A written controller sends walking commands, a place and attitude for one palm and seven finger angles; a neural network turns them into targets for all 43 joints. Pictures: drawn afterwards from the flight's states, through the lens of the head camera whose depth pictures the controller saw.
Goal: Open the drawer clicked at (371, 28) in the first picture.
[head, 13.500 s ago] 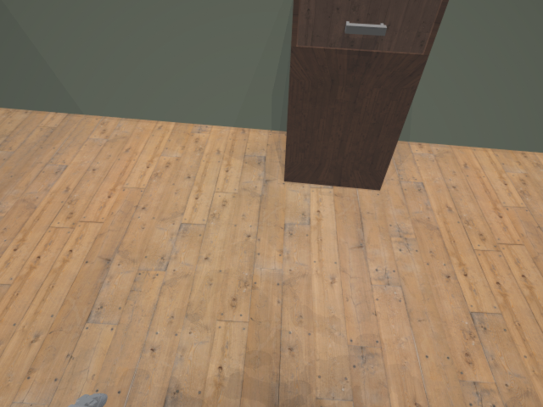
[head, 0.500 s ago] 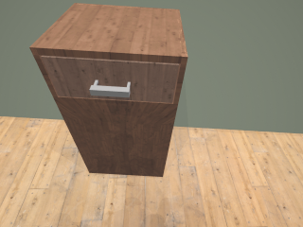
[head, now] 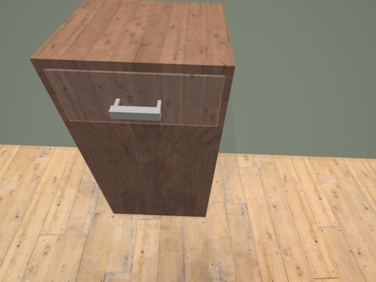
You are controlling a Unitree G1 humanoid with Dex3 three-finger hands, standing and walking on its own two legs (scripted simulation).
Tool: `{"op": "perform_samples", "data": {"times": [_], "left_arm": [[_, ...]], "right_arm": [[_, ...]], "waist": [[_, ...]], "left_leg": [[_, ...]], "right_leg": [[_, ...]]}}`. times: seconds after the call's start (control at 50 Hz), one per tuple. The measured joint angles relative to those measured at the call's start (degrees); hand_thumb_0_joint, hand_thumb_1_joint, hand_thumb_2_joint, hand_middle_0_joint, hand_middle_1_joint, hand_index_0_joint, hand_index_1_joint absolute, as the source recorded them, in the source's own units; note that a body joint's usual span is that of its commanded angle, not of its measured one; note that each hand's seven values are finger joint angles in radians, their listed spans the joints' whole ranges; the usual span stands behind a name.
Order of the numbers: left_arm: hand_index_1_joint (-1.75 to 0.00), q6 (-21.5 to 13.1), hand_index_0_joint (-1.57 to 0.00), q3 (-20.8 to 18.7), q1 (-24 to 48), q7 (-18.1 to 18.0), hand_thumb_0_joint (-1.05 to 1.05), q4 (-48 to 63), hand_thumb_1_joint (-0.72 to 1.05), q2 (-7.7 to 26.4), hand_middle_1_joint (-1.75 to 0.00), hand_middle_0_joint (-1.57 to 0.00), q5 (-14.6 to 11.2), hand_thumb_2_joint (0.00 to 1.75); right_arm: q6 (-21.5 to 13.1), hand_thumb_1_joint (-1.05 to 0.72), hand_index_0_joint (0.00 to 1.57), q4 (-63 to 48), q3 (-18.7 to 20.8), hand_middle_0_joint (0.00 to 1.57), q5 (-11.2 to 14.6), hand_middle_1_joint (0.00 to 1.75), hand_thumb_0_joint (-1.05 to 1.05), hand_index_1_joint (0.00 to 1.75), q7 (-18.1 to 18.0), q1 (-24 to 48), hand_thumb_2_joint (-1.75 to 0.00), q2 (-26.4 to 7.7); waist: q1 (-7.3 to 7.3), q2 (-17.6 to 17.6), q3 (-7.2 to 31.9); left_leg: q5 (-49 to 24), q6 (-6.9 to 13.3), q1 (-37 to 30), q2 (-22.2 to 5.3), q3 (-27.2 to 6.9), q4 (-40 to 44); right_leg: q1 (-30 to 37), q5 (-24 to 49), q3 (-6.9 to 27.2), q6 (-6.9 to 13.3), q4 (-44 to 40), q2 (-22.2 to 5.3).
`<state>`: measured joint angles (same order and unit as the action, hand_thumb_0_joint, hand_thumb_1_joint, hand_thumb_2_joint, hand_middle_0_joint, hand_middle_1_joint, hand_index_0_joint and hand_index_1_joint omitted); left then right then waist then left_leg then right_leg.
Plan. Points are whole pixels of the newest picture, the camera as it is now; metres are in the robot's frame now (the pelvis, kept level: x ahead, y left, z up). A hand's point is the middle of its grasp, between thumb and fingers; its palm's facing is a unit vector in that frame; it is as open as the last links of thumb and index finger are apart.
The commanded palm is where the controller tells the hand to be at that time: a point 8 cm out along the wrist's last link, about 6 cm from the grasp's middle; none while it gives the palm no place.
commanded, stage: come to a stop and stand still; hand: left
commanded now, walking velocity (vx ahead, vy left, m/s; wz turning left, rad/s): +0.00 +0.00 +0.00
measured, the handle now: (137, 107) +0.54 +0.18 +0.05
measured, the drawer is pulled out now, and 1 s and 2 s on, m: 0.00 0.00 0.00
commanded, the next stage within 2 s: look again from close up in 0.58 s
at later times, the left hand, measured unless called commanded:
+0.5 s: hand out of the picture +0.04 +0.17 -0.17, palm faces +0.01 -0.98 -0.20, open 7.3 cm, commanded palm none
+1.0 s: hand out of the picture +0.01 +0.14 -0.17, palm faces +0.03 -0.99 -0.16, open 7.4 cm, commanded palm none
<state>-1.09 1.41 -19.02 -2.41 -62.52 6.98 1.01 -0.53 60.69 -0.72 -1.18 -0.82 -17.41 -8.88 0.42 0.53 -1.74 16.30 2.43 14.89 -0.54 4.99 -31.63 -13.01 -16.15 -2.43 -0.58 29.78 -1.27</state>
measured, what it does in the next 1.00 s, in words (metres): stands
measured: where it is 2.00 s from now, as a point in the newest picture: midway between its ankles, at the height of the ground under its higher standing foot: outside the picture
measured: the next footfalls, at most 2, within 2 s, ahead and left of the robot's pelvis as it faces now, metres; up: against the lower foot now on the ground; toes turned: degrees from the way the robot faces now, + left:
none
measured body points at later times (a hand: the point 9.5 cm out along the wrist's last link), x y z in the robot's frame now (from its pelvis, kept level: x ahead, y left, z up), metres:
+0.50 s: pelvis +0.02 +0.00 +0.01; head +0.03 +0.00 +0.45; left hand +0.04 +0.22 -0.15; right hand +0.03 -0.23 -0.15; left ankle +0.01 +0.09 -0.73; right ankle +0.00 -0.13 -0.73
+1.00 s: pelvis +0.03 -0.02 +0.01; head +0.04 -0.02 +0.46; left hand +0.01 +0.19 -0.16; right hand +0.02 -0.23 -0.15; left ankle +0.01 +0.09 -0.73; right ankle +0.00 -0.13 -0.73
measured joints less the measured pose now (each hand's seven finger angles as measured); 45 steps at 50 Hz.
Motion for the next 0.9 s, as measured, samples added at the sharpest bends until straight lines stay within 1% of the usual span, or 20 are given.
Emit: {"op": "perform_samples", "data": {"times": [0.16,0.28,0.48,0.9], "left_arm": [[-0.3,0.4,-0.19,-0.5,1.8,0.1,0.01,0.9,0.91,2.1,-0.29,-0.2,-0.2,0.9],[-0.3,0.4,-0.19,-0.6,3.2,0.2,0.01,1.1,0.91,2.7,-0.29,-0.2,-0.3,0.9],[-0.3,0.6,-0.19,-0.7,3.8,0.2,0.01,0.2,0.92,2.3,-0.29,-0.2,-0.3,0.9],[-0.3,0.5,-0.19,-0.7,1.8,0.4,0.01,-1.7,0.91,0.4,-0.29,-0.2,-0.2,0.9]], "right_arm": [[-0.4,-0.92,0.2,-0.1,-0.5,0.2,0.0,0.3,0.02,0.3,-0.4,0.2,-0.9,-0.9],[-0.7,-0.92,0.2,0.9,-0.8,0.2,0.0,0.3,0.01,0.3,-0.4,1.2,-0.9,-1.2],[-0.8,-0.91,0.2,2.5,-0.8,0.2,0.1,0.3,0.01,0.3,-0.6,2.3,-0.9,-0.8],[-0.6,-0.91,0.2,4.8,-0.7,0.2,0.2,0.3,0.01,0.3,-1.0,1.6,-0.9,0.8]], "waist": [[-0.53,0.5,0.4],[-0.59,0.1,0.2],[-0.66,-0.8,-0.1],[-1.08,-1.2,-0.6]], "left_leg": [[0.0,0.4,-2.2,1.2,0.5,1.9],[-0.6,0.3,-3.7,1.4,0.7,3.8],[-0.8,-0.3,-5.3,1.0,0.7,5.4],[-1.3,-1.4,-6.1,0.1,0.2,6.8]], "right_leg": [[1.2,-0.9,0.5,-0.6,0.1,-1.1],[2.3,-0.8,0.7,-0.6,-1.0,-1.2],[3.7,-0.6,0.8,-0.3,-2.4,-0.8],[4.6,-0.3,0.2,0.8,-3.8,0.2]]}}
